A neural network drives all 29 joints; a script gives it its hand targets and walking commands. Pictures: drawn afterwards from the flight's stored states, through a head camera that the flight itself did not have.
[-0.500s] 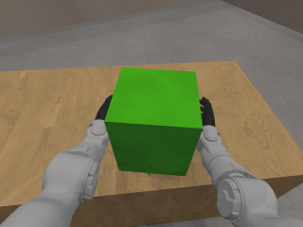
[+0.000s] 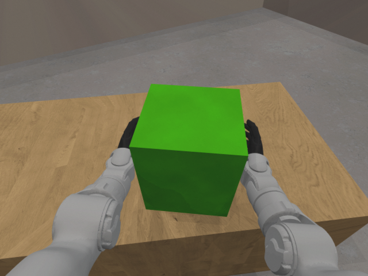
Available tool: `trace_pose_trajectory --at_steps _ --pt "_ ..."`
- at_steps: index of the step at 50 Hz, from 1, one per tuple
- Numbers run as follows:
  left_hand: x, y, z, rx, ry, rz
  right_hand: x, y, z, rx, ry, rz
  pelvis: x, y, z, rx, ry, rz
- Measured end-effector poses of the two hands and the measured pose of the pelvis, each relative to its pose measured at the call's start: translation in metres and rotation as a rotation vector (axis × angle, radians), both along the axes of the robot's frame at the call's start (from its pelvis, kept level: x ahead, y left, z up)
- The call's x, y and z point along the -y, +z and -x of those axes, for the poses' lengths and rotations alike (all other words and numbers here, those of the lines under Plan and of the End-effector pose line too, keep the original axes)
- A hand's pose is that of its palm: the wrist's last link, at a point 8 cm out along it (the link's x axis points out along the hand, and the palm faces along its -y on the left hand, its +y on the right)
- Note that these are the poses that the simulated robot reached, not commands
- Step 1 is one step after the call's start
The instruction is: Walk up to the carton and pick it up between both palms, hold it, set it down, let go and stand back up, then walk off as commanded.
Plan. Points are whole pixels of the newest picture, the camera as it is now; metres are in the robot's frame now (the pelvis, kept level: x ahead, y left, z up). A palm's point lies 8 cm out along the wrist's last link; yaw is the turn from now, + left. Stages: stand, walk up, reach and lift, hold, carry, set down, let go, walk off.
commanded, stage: reach and lift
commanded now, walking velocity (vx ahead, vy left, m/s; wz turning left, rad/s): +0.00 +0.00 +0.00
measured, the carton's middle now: (190, 152) +0.40 -0.01 +0.06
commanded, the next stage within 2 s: hold in 1.74 s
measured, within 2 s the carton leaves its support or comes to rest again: neither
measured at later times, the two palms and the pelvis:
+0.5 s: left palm (124, 136) +0.41 +0.14 +0.12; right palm (258, 137) +0.39 -0.16 +0.12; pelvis +0.02 +0.00 +0.01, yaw +0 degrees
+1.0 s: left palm (122, 133) +0.38 +0.13 +0.16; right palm (265, 131) +0.38 -0.17 +0.15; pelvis +0.01 -0.01 +0.01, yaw +0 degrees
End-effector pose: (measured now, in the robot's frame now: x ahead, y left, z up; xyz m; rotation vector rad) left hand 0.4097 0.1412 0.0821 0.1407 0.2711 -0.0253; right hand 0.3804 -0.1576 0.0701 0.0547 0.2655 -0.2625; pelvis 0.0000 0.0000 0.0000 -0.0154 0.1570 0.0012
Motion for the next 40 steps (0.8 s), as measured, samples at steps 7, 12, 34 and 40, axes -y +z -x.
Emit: trace_pose_trajectory --at_steps 7,12,34,40 --pt "0.005 -0.007 0.001 0.003 0.014 0.018 0.006 0.004 -0.005 -0.001 0.022 0.02 0.007 0.005 -0.01 0.015 0.0 -0.009" --pt "0.006 -0.004 0.004 0.018 0.021 0.031 0.007 0.01 -0.004 0.01 0.028 0.029 0.008 0.008 -0.016 0.035 0.0 -0.01" --pt "0.005 0.058 0.011 0.016 0.087 0.103 0.006 0.059 -0.005 0.006 0.069 0.057 0.005 0.014 -0.018 0.171 0.002 -0.006" --pt "0.007 0.069 0.019 0.033 0.102 0.105 0.009 0.068 -0.001 0.022 0.081 0.055 0.008 0.015 -0.014 0.188 0.002 -0.009"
